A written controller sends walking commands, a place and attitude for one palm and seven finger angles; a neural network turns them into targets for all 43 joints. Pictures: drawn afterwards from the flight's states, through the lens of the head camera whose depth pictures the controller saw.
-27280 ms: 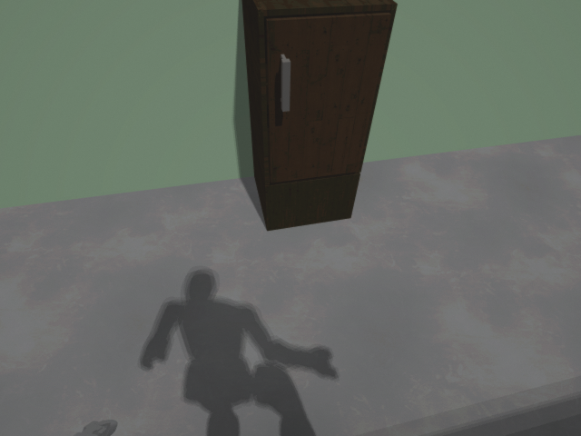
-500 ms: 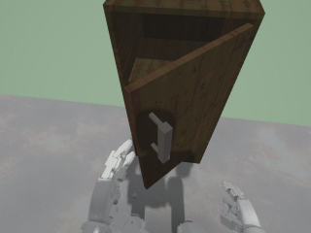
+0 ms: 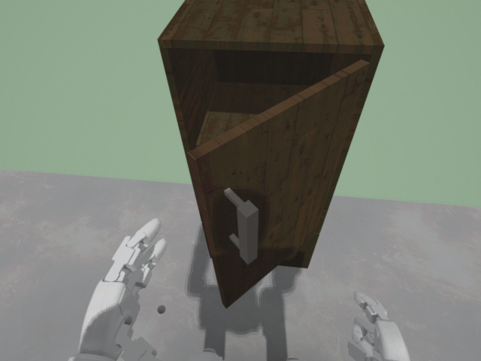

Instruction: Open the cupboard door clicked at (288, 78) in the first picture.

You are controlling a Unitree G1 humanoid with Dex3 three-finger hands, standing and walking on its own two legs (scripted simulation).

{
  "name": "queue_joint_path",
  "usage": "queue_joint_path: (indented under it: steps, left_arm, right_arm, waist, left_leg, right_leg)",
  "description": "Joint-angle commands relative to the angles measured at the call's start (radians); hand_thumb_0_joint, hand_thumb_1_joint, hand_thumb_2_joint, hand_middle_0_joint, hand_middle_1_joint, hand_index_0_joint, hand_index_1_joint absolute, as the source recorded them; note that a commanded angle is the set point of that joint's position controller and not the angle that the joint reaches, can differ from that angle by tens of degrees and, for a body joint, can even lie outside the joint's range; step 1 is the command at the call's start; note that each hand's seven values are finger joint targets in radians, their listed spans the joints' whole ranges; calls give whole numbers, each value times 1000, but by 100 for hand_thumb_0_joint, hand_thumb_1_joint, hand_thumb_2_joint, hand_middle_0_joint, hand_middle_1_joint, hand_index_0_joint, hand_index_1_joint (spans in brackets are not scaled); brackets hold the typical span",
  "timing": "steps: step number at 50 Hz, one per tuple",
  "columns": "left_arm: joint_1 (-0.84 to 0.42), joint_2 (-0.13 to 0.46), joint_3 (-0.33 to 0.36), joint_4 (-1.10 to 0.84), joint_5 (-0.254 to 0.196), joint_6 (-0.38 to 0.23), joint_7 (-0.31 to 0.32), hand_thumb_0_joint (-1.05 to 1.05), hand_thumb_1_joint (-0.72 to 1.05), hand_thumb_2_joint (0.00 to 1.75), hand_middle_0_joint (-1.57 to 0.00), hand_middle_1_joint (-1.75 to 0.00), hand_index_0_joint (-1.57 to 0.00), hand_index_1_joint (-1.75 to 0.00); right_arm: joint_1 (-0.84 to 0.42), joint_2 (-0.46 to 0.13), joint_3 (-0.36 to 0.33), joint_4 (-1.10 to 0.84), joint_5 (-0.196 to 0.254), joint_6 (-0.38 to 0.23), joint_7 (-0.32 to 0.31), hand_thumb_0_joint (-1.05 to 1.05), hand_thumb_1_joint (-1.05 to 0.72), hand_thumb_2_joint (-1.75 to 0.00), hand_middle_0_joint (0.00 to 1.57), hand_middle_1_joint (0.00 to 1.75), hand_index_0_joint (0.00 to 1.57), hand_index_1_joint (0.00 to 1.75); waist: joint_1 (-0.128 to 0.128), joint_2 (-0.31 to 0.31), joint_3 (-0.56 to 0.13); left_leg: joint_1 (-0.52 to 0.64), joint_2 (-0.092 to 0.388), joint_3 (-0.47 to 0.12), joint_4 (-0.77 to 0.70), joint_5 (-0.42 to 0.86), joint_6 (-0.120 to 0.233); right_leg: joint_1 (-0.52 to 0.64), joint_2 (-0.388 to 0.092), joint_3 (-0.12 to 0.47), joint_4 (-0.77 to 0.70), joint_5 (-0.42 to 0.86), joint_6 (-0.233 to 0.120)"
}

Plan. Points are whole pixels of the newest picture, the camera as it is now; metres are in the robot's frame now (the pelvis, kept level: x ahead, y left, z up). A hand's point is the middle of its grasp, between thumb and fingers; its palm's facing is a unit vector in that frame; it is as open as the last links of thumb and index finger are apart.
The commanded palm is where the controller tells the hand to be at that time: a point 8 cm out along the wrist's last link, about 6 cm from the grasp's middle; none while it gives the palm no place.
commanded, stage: draw the hand back to the body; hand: left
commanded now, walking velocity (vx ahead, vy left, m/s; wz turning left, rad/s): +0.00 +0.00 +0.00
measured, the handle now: (240, 227) +0.33 +0.02 +0.05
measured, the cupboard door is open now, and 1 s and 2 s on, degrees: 46 46 46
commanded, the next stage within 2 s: step back with the hand held close in 1.30 s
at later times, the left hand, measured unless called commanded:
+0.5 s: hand (66, 287) +0.19 +0.21 +0.15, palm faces +0.19 -0.93 -0.31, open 14.1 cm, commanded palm +0.15 +0.26 +0.18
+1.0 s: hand out of the picture +0.22 +0.29 +0.25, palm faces +0.48 -0.79 -0.39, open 8.3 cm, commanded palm +0.17 +0.32 +0.25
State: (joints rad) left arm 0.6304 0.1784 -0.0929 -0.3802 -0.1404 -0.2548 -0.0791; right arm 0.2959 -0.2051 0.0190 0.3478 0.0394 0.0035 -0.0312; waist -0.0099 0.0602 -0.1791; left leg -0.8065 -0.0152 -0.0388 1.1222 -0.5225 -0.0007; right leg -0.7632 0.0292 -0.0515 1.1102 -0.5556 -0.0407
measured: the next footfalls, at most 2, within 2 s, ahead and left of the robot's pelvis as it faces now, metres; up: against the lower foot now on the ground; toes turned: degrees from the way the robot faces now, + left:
none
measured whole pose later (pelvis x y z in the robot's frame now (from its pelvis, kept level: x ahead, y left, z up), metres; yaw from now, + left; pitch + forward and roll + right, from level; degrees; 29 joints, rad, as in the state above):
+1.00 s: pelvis +0.03 +0.02 +0.08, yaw +0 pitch -3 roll -1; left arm 0.47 0.38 0.36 -0.44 -0.08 -0.04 0.13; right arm 0.21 -0.23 0.05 0.58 0.02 -0.10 -0.09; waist 0.06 0.05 -0.03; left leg -0.18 -0.03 -0.02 0.52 -0.30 0.03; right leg -0.12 0.01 -0.01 0.48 -0.31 0.00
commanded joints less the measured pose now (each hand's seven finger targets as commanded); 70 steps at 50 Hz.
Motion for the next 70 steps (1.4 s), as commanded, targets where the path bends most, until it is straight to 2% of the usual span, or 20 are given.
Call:
queue_joint_path:
  steps: [1,5,9,11,12,13,15,16,19,22,26,33,39,46,48,51,57,59,63,70]
  left_arm:
    - [3,73,59,-213,-36,-43,-43,0,-50,30,-15,-30,-15,-30]
    - [0,116,109,-262,-50,-59,-66,0,-50,30,-15,-30,-15,-30]
    - [0,140,162,-292,-76,-50,-68,0,-40,34,-15,-30,-15,-30]
    - [-2,161,196,-294,-91,-33,-72,0,-32,37,-16,-30,-16,-30]
    - [42,258,204,-341,34,39,44,0,-29,39,-16,-30,-16,-30]
    - [56,185,169,-353,46,85,94,0,-26,40,-16,-30,-16,-30]
    - [56,159,153,-349,67,132,136,0,-18,43,-16,-30,-16,-30]
    - [47,173,169,-340,77,150,153,0,-15,45,-16,-30,-16,-30]
    - [-4,204,197,-344,93,172,188,0,-5,50,-17,-30,-17,-30]
    - [-57,229,231,-344,100,179,210,0,6,54,-17,-30,-17,-30]
    - [-99,276,301,-356,100,179,228,0,20,60,-18,-30,-18,-30]
    - [-127,291,377,-341,89,173,227,0,44,70,-18,-30,-18,-30]
    - [-172,335,477,-305,76,164,223,0,65,80,-19,-30,-19,-30]
    - [-263,405,595,-285,61,149,224,0,90,90,-20,-30,-20,-30]
    - [-221,328,529,-231,60,152,212,0,90,90,-20,-30,-20,-30]
    - [-210,297,492,-207,60,158,200,0,90,90,-20,-30,-20,-30]
    - [-251,387,562,-293,64,141,209,0,90,90,-20,-30,-20,-30]
    - [-254,385,560,-303,64,136,211,0,90,90,-20,-30,-20,-30]
    - [-248,368,549,-277,63,136,210,0,90,90,-20,-30,-20,-30]
    - [-234,341,528,-222,62,133,201,0,90,90,-20,-30,-20,-30]
  right_arm:
    - [-91,-115,-40,-180,-2,-75,-26,0,-90,-90,20,30,20,30]
    - [-81,-116,-37,-178,1,-94,-28,0,-90,-90,20,30,20,30]
    - [-86,-114,-35,-174,9,-106,-29,0,-90,-90,20,30,20,30]
    - [-93,-118,-34,-163,11,-111,-32,0,-90,-90,20,30,20,30]
    - [-93,-107,-29,-174,4,-86,-67,0,-90,-90,20,30,20,30]
    - [-84,-91,-19,-177,0,-80,-79,0,-90,-90,20,30,20,30]
    - [-80,-95,-13,-156,-3,-74,-83,0,-90,-90,20,30,20,30]
    - [-87,-98,-13,-147,-4,-72,-87,0,-90,-90,20,30,20,30]
    - [-97,-104,-4,-128,-11,-75,-95,0,-90,-90,20,30,20,30]
    - [-115,-109,5,-105,-13,-93,-101,0,-90,-90,20,30,20,30]
    - [-137,-114,10,-68,-18,-118,-102,0,-90,-90,20,30,20,30]
    - [-159,-114,10,-3,-22,-149,-85,0,-90,-90,20,30,20,30]
    - [-183,-118,0,38,-24,-154,-76,0,-90,-90,20,30,20,30]
    - [-209,-126,-10,78,-26,-154,-74,0,-90,-90,20,30,20,30]
    - [-203,-123,-12,88,-26,-150,-66,0,-90,-90,20,30,20,30]
    - [-213,-136,-23,91,-28,-142,-58,0,-90,-90,20,30,20,30]
    - [-233,-128,-23,90,-34,-144,-65,0,-90,-90,20,30,20,30]
    - [-235,-120,-19,95,-32,-148,-67,0,-90,-90,20,30,20,30]
    - [-235,-119,-18,110,-32,-155,-68,0,-90,-90,20,30,20,30]
    - [-241,-123,-30,118,-33,-149,-63,0,-90,-90,20,30,20,30]
  waist:
    - [-16,-128,-30]
    - [0,-39,-36]
    - [12,-9,-44]
    - [14,-24,-47]
    - [69,-2,-61]
    - [41,-9,-18]
    - [33,18,24]
    - [36,-17,29]
    - [31,-38,45]
    - [34,-30,72]
    - [50,6,56]
    - [59,28,79]
    - [68,-15,95]
    - [79,39,100]
    - [69,31,132]
    - [68,-18,141]
    - [83,-2,67]
    - [80,35,86]
    - [75,46,126]
    - [72,-18,150]
  left_leg:
    - [98,-12,10,-169,154,36]
    - [161,-10,6,-213,163,34]
    - [209,-5,-1,-256,175,30]
    - [222,-2,-7,-270,187,32]
    - [260,15,5,-327,212,31]
    - [279,11,5,-340,213,31]
    - [294,17,0,-358,227,30]
    - [308,20,-7,-369,247,32]
    - [358,23,-11,-410,248,33]
    - [402,28,-28,-465,239,31]
    - [459,27,-36,-524,250,26]
    - [552,37,-39,-600,415,9]
    - [605,41,-26,-650,495,3]
    - [653,34,-4,-692,516,5]
    - [665,37,-1,-699,531,6]
    - [677,39,3,-709,544,13]
    - [699,24,16,-721,523,20]
    - [703,21,20,-723,510,18]
    - [701,20,19,-732,499,16]
    - [714,24,26,-744,468,23]
  right_leg:
    - [139,-23,70,-298,216,40]
    - [138,-11,41,-297,192,25]
    - [168,-1,16,-306,197,20]
    - [192,2,12,-320,213,20]
    - [228,-31,62,-375,228,4]
    - [223,-33,48,-394,229,8]
    - [231,-32,30,-404,239,11]
    - [245,-30,25,-419,255,10]
    - [278,-30,18,-453,256,15]
    - [309,-31,13,-485,242,13]
    - [384,-31,13,-522,258,9]
    - [490,-30,7,-575,377,9]
    - [563,-24,7,-628,443,10]
    - [631,-24,16,-689,489,6]
    - [614,-25,15,-698,492,12]
    - [625,-22,16,-716,508,16]
    - [685,-27,27,-730,534,16]
    - [676,-27,29,-742,524,14]
    - [665,-24,29,-758,512,14]
    - [647,-20,34,-783,483,22]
